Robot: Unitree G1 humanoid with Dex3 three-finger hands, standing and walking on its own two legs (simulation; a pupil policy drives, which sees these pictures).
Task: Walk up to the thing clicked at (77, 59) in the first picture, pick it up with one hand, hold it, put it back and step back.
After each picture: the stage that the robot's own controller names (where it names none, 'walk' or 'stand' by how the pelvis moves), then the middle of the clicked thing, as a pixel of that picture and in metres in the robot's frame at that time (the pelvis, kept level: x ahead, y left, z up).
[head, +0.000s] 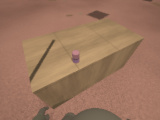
stand; (75, 56) +0.54 +0.14 -0.05
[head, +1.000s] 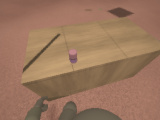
sink last; (73, 56) +0.50 +0.15 -0.02
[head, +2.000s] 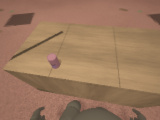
rise first; (54, 61) +0.39 +0.30 -0.01
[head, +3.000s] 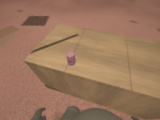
stand; (71, 58) +0.47 +0.18 -0.02
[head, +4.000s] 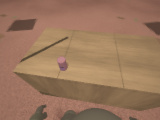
stand; (62, 64) +0.43 +0.23 -0.04
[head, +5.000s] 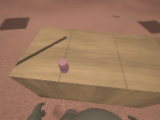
stand; (63, 66) +0.40 +0.21 -0.03
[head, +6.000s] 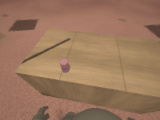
stand; (64, 65) +0.42 +0.22 -0.05
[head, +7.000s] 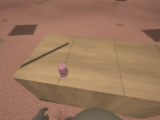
stand; (63, 70) +0.39 +0.22 -0.05
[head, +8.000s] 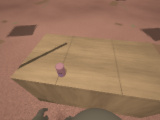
stand; (60, 70) +0.39 +0.24 -0.05
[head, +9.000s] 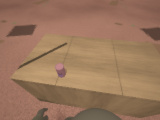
rise first; (60, 70) +0.39 +0.24 -0.05
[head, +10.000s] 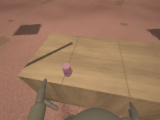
rise first; (67, 69) +0.39 +0.21 -0.05
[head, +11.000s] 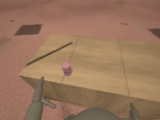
go down; (66, 69) +0.40 +0.21 -0.05
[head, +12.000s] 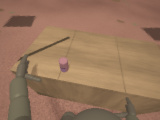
go down; (63, 65) +0.42 +0.20 -0.03
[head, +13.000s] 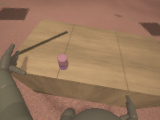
go down; (63, 62) +0.41 +0.19 -0.01
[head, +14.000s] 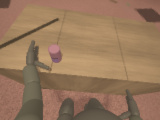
close in; (55, 54) +0.43 +0.21 +0.04
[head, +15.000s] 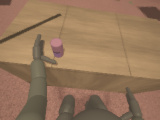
close; (57, 48) +0.46 +0.19 +0.06
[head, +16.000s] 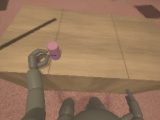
lift; (54, 51) +0.45 +0.21 +0.05
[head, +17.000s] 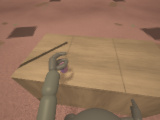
close; (63, 65) +0.43 +0.22 -0.02
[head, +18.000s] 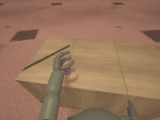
close; (66, 68) +0.43 +0.21 -0.04
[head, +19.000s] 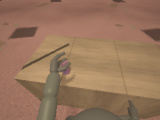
stand; (65, 67) +0.43 +0.21 -0.04
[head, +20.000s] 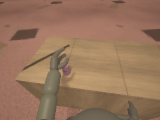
stand; (65, 68) +0.43 +0.21 -0.04
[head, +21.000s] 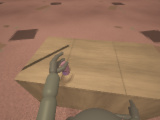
stand; (65, 68) +0.43 +0.21 -0.04
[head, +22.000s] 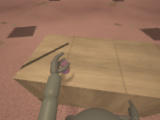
stand; (64, 67) +0.43 +0.21 -0.04
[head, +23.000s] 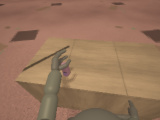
stand; (65, 69) +0.43 +0.21 -0.04
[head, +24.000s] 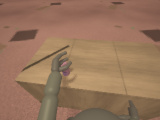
close; (65, 69) +0.43 +0.21 -0.04
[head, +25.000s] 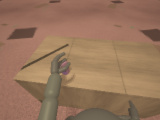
close; (64, 68) +0.43 +0.21 -0.04
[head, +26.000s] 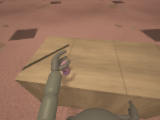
stand; (65, 68) +0.43 +0.21 -0.04
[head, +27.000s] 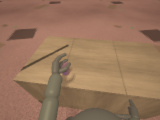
stand; (65, 68) +0.43 +0.21 -0.04
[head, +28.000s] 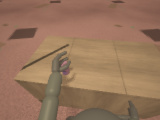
stand; (65, 68) +0.43 +0.21 -0.04
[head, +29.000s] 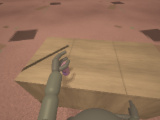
stand; (65, 68) +0.43 +0.21 -0.04
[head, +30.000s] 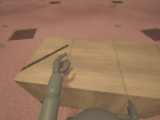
stand; (64, 68) +0.43 +0.21 -0.04
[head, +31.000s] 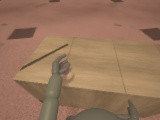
stand; (64, 67) +0.43 +0.21 -0.04
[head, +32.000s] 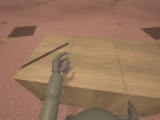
stand; (65, 67) +0.43 +0.21 -0.04
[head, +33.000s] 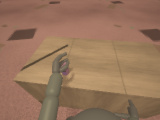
stand; (64, 68) +0.43 +0.21 -0.04
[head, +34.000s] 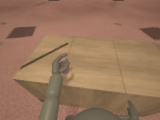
stand; (64, 67) +0.43 +0.21 -0.04
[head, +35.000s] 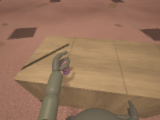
stand; (65, 68) +0.43 +0.21 -0.04
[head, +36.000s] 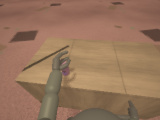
close; (65, 68) +0.43 +0.21 -0.04
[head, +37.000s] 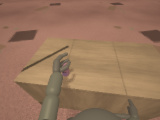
close; (65, 69) +0.42 +0.21 -0.04
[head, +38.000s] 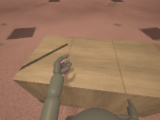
stand; (64, 67) +0.43 +0.22 -0.04
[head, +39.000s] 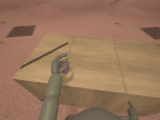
stand; (64, 67) +0.43 +0.21 -0.04
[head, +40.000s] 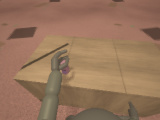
stand; (64, 67) +0.43 +0.21 -0.04
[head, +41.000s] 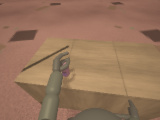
close; (65, 69) +0.42 +0.21 -0.04
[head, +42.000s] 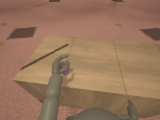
stand; (64, 68) +0.42 +0.21 -0.04
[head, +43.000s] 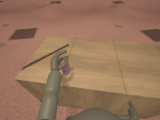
close; (65, 68) +0.43 +0.21 -0.04
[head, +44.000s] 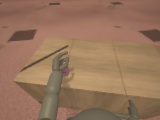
stand; (64, 69) +0.43 +0.21 -0.04
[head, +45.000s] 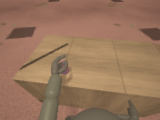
stand; (64, 67) +0.43 +0.21 -0.04
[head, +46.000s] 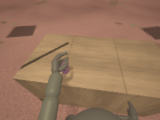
stand; (64, 67) +0.43 +0.21 -0.04
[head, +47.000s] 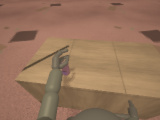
close; (65, 68) +0.44 +0.21 -0.04
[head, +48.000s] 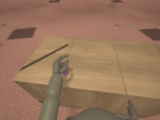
stand; (64, 68) +0.42 +0.21 -0.04
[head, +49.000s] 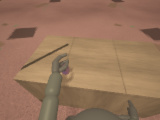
stand; (64, 67) +0.43 +0.21 -0.04
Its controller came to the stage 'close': yes
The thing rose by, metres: 0.00
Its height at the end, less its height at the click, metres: +0.00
